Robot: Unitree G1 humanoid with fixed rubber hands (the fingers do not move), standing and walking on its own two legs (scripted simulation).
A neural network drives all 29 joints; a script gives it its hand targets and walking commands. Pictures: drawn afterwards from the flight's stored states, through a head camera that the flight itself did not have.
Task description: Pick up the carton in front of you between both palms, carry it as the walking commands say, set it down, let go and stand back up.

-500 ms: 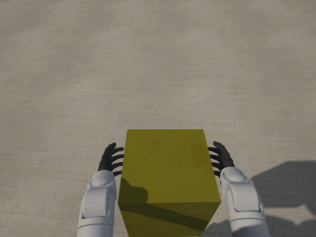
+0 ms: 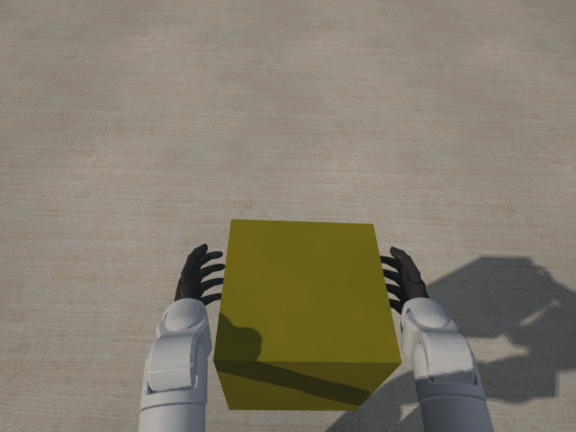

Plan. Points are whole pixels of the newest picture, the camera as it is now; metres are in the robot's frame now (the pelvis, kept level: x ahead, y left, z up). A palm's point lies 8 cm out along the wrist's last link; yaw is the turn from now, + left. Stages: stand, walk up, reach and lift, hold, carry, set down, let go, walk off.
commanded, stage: carry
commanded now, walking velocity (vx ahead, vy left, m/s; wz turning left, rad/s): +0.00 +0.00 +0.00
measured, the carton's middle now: (297, 321) +0.29 +0.00 -0.07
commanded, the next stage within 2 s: hold in 1.62 s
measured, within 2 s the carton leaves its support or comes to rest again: neither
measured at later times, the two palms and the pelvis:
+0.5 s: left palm (190, 240) +0.38 +0.16 +0.04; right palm (394, 240) +0.38 -0.14 +0.03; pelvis +0.09 +0.00 +0.00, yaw +1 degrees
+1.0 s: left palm (185, 262) +0.34 +0.16 +0.04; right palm (399, 264) +0.33 -0.14 +0.03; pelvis +0.05 +0.01 -0.01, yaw +0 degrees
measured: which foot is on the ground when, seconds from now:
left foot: down 0.00-1.00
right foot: down 0.00-1.00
